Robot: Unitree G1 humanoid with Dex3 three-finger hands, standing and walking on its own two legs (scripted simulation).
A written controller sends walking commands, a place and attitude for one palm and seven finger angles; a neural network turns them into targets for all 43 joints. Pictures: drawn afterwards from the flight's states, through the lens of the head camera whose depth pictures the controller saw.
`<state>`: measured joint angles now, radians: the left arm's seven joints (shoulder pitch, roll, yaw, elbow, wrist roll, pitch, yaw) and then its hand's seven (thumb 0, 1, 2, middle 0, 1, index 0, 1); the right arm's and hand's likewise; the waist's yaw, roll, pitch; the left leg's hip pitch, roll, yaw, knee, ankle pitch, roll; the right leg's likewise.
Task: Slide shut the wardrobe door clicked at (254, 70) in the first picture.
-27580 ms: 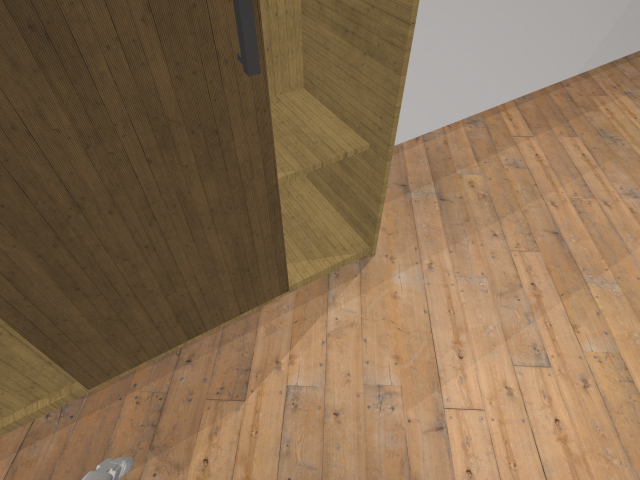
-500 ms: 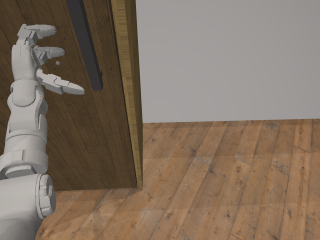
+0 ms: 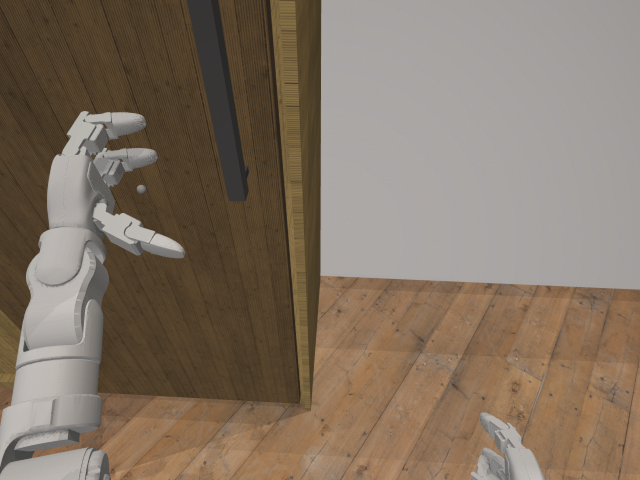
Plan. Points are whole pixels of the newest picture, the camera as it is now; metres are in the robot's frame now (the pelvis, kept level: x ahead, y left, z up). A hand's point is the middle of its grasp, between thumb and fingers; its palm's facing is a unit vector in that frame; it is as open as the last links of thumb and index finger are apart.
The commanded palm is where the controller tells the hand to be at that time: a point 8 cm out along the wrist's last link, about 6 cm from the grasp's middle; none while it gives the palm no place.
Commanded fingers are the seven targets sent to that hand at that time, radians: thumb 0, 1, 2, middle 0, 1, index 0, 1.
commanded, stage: slip the hand off the handle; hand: left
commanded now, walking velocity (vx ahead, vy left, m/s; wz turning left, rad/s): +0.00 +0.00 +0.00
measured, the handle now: (227, 102) +0.48 +0.17 +0.26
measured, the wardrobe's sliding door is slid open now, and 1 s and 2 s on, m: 0.01 0.01 0.01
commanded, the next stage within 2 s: draw the hand back to the body in 0.12 s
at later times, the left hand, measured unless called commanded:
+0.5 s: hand (126, 231) +0.29 +0.23 +0.21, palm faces +0.06 -1.00 -0.03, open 14.7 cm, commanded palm +0.25 +0.28 +0.21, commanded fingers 0.00 -0.55 0.20 -0.25 -1.15 -0.25 -1.15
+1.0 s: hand (80, 302) +0.22 +0.25 +0.18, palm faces +0.42 -0.88 -0.23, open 13.1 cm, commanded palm +0.18 +0.29 +0.19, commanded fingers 0.00 0.14 0.53 -0.23 -0.75 -0.23 -0.75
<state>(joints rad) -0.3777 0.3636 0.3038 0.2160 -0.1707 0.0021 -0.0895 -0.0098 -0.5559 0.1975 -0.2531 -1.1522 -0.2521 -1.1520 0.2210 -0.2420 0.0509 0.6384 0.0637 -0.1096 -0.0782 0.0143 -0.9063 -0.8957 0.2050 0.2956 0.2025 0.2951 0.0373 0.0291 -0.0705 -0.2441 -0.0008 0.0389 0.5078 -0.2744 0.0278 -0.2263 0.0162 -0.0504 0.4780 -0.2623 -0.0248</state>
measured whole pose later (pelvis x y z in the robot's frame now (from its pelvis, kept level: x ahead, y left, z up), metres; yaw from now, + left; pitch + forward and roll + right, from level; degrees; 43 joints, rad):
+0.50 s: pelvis -0.01 -0.01 +0.00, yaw +1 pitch -3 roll +0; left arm -0.23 0.42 0.34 0.05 -0.33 0.38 -0.28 -0.01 -0.55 0.20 -0.25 -1.15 -0.25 -1.15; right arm 0.18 -0.26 0.10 0.63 0.09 -0.10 -0.12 0.02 -0.91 -0.90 0.21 0.30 0.20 0.30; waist 0.04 0.06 -0.07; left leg -0.16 -0.01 0.02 0.47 -0.25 0.02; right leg -0.14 0.01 -0.07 0.45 -0.25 -0.03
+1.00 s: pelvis -0.02 +0.00 +0.00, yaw +1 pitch -4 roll -1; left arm 0.16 0.34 0.30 -0.23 -0.13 -0.02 0.06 -0.01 -0.20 0.37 -0.24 -0.94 -0.24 -0.94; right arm 0.19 -0.23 0.07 0.66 0.02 -0.14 -0.07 0.02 -0.90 -0.90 0.21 0.30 0.20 0.30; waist 0.07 0.05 0.00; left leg -0.14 0.00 0.02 0.45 -0.23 0.02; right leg -0.12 0.02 -0.06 0.41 -0.22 -0.03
